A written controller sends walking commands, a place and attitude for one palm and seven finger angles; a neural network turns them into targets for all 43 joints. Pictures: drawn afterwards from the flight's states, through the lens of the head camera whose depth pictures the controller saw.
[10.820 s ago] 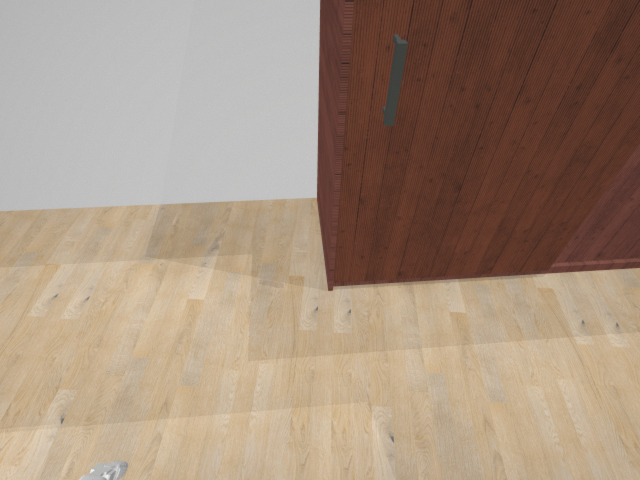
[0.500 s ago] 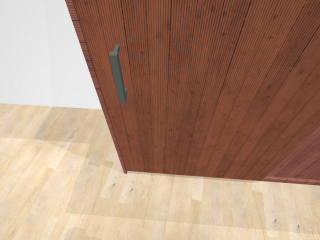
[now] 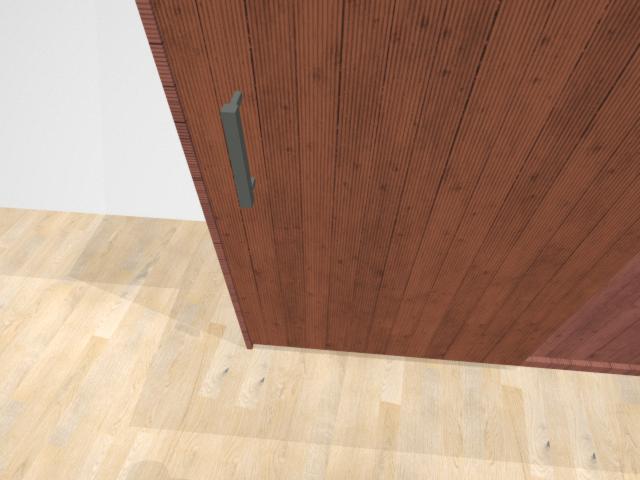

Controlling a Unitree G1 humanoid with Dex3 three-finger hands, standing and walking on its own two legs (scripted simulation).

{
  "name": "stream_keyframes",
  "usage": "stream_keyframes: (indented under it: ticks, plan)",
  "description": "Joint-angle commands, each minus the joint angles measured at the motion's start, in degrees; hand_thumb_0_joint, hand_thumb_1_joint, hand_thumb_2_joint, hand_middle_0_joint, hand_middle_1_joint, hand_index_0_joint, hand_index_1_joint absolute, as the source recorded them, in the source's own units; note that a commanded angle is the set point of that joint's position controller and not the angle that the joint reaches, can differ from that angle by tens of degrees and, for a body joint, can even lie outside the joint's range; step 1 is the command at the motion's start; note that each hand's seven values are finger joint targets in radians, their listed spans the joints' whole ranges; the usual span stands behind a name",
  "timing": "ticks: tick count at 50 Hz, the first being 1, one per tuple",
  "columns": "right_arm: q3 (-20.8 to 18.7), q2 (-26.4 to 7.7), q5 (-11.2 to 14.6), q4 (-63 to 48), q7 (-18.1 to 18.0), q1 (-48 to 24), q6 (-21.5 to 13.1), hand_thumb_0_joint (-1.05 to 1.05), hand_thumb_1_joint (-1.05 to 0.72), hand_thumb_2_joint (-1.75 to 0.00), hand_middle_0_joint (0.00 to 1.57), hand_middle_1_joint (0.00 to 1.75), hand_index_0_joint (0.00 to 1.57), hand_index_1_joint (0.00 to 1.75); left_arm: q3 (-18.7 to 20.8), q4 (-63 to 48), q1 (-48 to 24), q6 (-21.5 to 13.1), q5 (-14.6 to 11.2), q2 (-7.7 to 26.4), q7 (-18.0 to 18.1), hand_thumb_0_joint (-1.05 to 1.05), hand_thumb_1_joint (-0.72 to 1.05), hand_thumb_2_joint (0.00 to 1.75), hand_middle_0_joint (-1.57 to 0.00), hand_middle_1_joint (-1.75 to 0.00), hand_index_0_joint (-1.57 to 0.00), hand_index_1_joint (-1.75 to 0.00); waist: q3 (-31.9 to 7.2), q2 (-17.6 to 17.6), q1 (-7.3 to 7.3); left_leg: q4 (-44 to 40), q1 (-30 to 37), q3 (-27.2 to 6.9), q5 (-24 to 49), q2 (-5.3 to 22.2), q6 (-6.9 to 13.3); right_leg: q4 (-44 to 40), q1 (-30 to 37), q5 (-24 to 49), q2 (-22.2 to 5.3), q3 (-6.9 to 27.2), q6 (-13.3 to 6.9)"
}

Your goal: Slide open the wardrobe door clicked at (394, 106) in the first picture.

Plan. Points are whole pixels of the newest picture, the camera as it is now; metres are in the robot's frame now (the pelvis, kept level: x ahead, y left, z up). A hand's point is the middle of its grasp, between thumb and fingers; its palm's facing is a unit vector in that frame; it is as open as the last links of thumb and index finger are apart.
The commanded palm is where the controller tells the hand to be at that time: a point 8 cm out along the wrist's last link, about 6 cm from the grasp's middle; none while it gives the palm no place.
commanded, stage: shuffle to correct the standing spot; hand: left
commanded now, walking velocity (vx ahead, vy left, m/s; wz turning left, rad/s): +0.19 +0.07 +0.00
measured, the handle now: (242, 153) +0.57 +0.16 +0.08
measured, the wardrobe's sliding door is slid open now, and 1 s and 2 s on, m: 0.00 0.00 0.00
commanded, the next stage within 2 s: come to a stop and stand still in 0.52 s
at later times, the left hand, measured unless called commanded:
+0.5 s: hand out of the picture +0.08 +0.20 -0.19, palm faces +0.02 -0.99 -0.15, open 7.3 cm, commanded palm none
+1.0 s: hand (209, 391) +0.28 +0.20 -0.18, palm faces +0.02 -0.97 -0.24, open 7.3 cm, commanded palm none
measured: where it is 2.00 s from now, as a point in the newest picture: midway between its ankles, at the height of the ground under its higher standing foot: outside the picture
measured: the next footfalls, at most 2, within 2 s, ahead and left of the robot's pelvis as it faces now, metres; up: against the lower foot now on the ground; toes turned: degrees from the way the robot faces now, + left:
right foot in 0.72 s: +0.27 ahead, -0.07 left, +0.00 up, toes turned -6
left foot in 1.14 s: +0.23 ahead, +0.16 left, +0.00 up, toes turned +3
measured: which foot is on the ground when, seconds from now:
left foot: down 0.00-0.72, up 0.74-1.00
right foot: down 0.00-0.30, up 0.32-0.70, down 0.72-1.00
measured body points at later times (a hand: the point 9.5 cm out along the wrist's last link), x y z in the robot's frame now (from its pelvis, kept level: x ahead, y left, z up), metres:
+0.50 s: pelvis +0.07 +0.03 +0.00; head +0.11 +0.06 +0.44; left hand +0.08 +0.26 -0.17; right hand -0.04 -0.15 -0.14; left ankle -0.06 +0.10 -0.74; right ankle +0.07 -0.08 -0.64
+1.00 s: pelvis +0.18 +0.01 -0.01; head +0.25 +0.01 +0.44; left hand +0.28 +0.25 -0.16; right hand +0.26 -0.23 -0.16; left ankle +0.19 +0.16 -0.68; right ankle +0.23 -0.06 -0.74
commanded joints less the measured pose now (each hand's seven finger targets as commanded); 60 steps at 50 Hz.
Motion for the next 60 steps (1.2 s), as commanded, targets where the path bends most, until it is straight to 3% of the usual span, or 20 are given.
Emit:
stream_keyframes:
  ticks: [1,5,10,13,15,16,20,27,32,34,35,36,38,40,50,55,56,57,58,60]
  plan:
    - [-0.90,-4.53,-0.18,-0.11,-0.05,7.07,-0.09,0.00,-0.90,-0.90,0.20,0.30,0.20,0.30,1.21,-1.78,4.32,-0.73,0.40,4.83,-0.07,0.00,0.90,0.90,-0.20,-0.30,-0.20,-0.30,0.32,-0.08,0.52,-3.06,-6.82,-2.86,5.70,5.92,1.21,-3.19,3.94,5.30,-7.32,7.07,-2.33]
    - [-0.92,-4.15,-0.56,-0.87,0.60,7.72,0.55,0.00,-0.90,-0.90,0.20,0.30,0.20,0.30,2.18,-2.37,5.76,-0.10,0.87,5.99,-0.65,0.00,0.90,0.90,-0.20,-0.30,-0.20,-0.30,5.19,-2.81,1.29,0.53,-12.90,-1.23,-6.59,3.42,1.80,-7.39,0.86,-16.45,-8.74,12.18,-4.05]
    - [-1.07,-2.92,-0.53,-2.92,0.89,7.40,0.13,0.00,-0.90,-0.90,0.20,0.30,0.20,0.30,4.12,-2.43,10.72,-0.59,0.83,7.91,-0.38,0.00,0.90,0.90,-0.20,-0.30,-0.20,-0.30,4.68,-8.36,2.28,14.12,-18.74,1.37,-6.65,2.16,1.04,-13.69,2.55,-20.39,-16.41,23.19,-10.16]
    - [-1.09,-2.08,-0.41,-1.10,1.22,13.35,-0.69,0.00,-0.90,-0.90,0.20,0.30,0.20,0.30,4.03,-3.90,6.79,-0.70,0.78,6.11,-0.54,0.00,0.90,0.90,-0.20,-0.30,-0.20,-0.30,2.97,-2.68,-1.58,1.79,-5.61,0.71,-3.59,3.48,1.64,-5.04,-7.62,-15.40,-12.64,13.49,-8.06]
    - [-2.55,-7.42,-1.16,1.32,0.55,22.28,-1.05,0.00,-0.90,-0.90,0.20,0.30,0.20,0.30,2.89,-7.01,1.05,-0.53,0.92,0.42,-1.17,0.00,0.90,0.90,-0.20,-0.30,-0.20,-0.30,5.62,18.34,-5.56,-11.65,4.07,-19.37,-3.85,18.36,7.54,20.69,-24.96,-16.67,0.34,-4.49,-1.80]
    - [-2.15,-7.13,-1.22,1.85,0.12,24.25,-0.87,0.00,-0.90,-0.90,0.20,0.30,0.20,0.30,2.81,-8.59,-3.01,-0.84,1.62,1.69,-0.99,0.00,0.90,0.90,-0.20,-0.30,-0.20,-0.30,10.63,17.12,-6.30,-13.12,4.56,-24.12,8.57,21.89,9.30,30.26,-31.78,-18.31,-0.44,-2.87,-1.35]
    - [-0.49,-3.76,-0.93,-0.27,-0.52,20.77,-2.81,0.00,-0.90,-0.90,0.20,0.30,0.20,0.30,3.35,-6.02,-0.05,-1.44,1.17,0.23,-2.04,0.00,0.90,0.90,-0.20,-0.30,-0.20,-0.30,6.83,1.56,-2.21,-5.65,8.39,-9.74,45.73,17.74,9.38,45.13,-34.13,-10.22,-4.17,-1.67,-1.41]
    - [-0.03,-3.06,-1.02,1.09,-1.17,21.09,-3.54,0.00,-0.90,-0.90,0.20,0.30,0.20,0.30,2.48,-10.14,-7.85,-0.56,0.73,-1.10,-3.11,0.00,0.90,0.90,-0.20,-0.30,-0.20,-0.30,7.05,7.79,-1.86,-7.64,8.04,-1.37,49.28,12.52,6.51,34.99,-33.12,-3.36,-3.73,-7.37,-0.83]
    - [-1.67,-7.94,0.09,0.69,-0.80,17.66,-2.73,0.00,-0.90,-0.90,0.20,0.30,0.20,0.30,2.70,-7.65,1.44,-1.45,0.57,1.71,-2.14,0.00,0.90,0.90,-0.20,-0.30,-0.20,-0.30,-1.84,7.74,3.38,5.05,5.04,1.79,68.68,12.88,5.07,13.19,-5.52,0.20,1.32,-10.16,-3.25]
    - [-1.95,-6.76,0.84,-0.50,-0.26,15.78,-2.23,0.00,-0.90,-0.90,0.20,0.30,0.20,0.30,4.06,-4.34,12.68,-2.38,0.97,6.01,-1.13,0.00,0.90,0.90,-0.20,-0.30,-0.20,-0.30,-6.80,4.62,8.51,21.97,-8.10,1.25,53.01,10.11,2.35,4.13,16.32,15.95,-4.01,-3.69,-5.22]
    - [-1.67,-3.09,1.60,-1.41,0.16,17.16,-2.34,0.00,-0.90,-0.90,0.20,0.30,0.20,0.30,5.00,-3.13,17.30,-2.90,1.15,10.31,-0.08,0.00,0.90,0.90,-0.20,-0.30,-0.20,-0.30,-11.86,-7.12,9.34,40.13,-20.73,3.15,7.60,1.53,0.04,4.50,27.13,46.97,-20.48,15.43,-11.64]
    - [-2.04,-2.92,1.95,-2.17,-0.16,17.55,-1.84,0.00,-0.90,-0.90,0.20,0.30,0.20,0.30,4.79,-3.28,16.14,-2.84,0.25,11.66,0.04,0.00,0.90,0.90,-0.20,-0.30,-0.20,-0.30,-16.65,-9.13,6.47,52.87,-18.33,-1.23,-17.66,-1.29,-0.25,0.37,21.97,65.88,-29.76,23.92,-17.45]
    - [-3.33,-3.36,1.63,-4.28,-0.18,10.62,-0.29,0.00,-0.90,-0.90,0.20,0.30,0.20,0.30,4.35,-6.84,4.89,-2.25,0.65,11.96,0.57,0.00,0.90,0.90,-0.20,-0.30,-0.20,-0.30,-1.12,-3.01,3.62,48.40,-18.37,-4.34,-14.18,1.97,0.66,-3.75,1.69,54.45,-25.61,13.71,-15.87]
    - [-2.60,0.11,0.78,-3.03,0.10,10.63,2.19,0.00,-0.90,-0.90,0.20,0.30,0.20,0.30,3.16,-7.63,-0.08,-1.47,0.71,6.15,1.08,0.00,0.90,0.90,-0.20,-0.30,-0.20,-0.30,0.05,-4.19,0.08,46.78,-16.84,-3.53,-12.05,3.83,-0.86,-5.16,-7.42,46.99,-22.82,10.02,-13.16]
    - [-4.26,-3.34,0.05,-9.56,1.22,-0.56,3.82,0.00,-0.90,-0.90,0.20,0.30,0.20,0.30,5.56,-11.61,-1.23,0.51,1.52,9.78,0.40,0.00,0.90,0.90,-0.20,-0.30,-0.20,-0.30,-7.13,-9.07,0.94,31.01,-20.74,0.07,-5.56,1.70,-3.95,-1.29,-0.33,41.31,-18.33,5.24,-10.57]
    - [-4.42,-4.40,0.30,-10.03,1.23,0.66,2.44,0.00,-0.90,-0.90,0.20,0.30,0.20,0.30,5.58,-12.53,-1.35,1.35,1.22,9.86,0.11,0.00,0.90,0.90,-0.20,-0.30,-0.20,-0.30,-9.05,-8.06,-1.20,7.71,-7.49,1.85,7.38,1.36,-3.10,3.77,-2.53,25.71,-15.29,4.43,-6.17]
    - [-4.75,-6.40,0.17,-9.90,1.11,1.65,1.93,0.00,-0.90,-0.90,0.20,0.30,0.20,0.30,4.96,-12.77,-0.38,1.66,0.91,8.04,0.00,0.00,0.90,0.90,-0.20,-0.30,-0.20,-0.30,-9.78,-3.22,-1.65,1.50,-1.18,-0.30,14.66,5.01,-1.93,7.71,-5.95,15.60,-12.16,2.59,-3.28]
    - [-5.44,-11.35,-0.45,-11.40,1.02,0.40,1.31,0.00,-0.90,-0.90,0.20,0.30,0.20,0.30,4.35,-13.20,1.73,2.07,0.43,4.59,-0.23,0.00,0.90,0.90,-0.20,-0.30,-0.20,-0.30,-8.66,12.50,-0.96,-3.28,-0.18,-15.91,30.29,18.76,3.26,15.94,-14.23,-8.16,-4.31,-2.59,1.30]
    - [-5.45,-13.23,-0.83,-13.13,0.74,-2.42,1.84,0.00,-0.90,-0.90,0.20,0.30,0.20,0.30,4.17,-13.52,0.59,2.50,0.55,4.95,-0.07,0.00,0.90,0.90,-0.20,-0.30,-0.20,-0.30,-5.02,14.49,-1.21,-5.05,-10.04,-21.03,39.18,25.40,9.58,27.49,-13.05,-21.07,-1.80,0.06,2.49]
    - [-4.26,-10.34,-1.10,-14.17,-0.16,-6.27,1.20,0.00,-0.90,-0.90,0.20,0.30,0.20,0.30,4.93,-12.51,1.43,3.22,1.20,5.88,-0.06,0.00,0.90,0.90,-0.20,-0.30,-0.20,-0.30,-2.05,11.20,1.12,-6.00,-16.53,-15.35,37.80,21.75,10.24,36.02,-11.75,-16.32,-2.28,5.12,2.73]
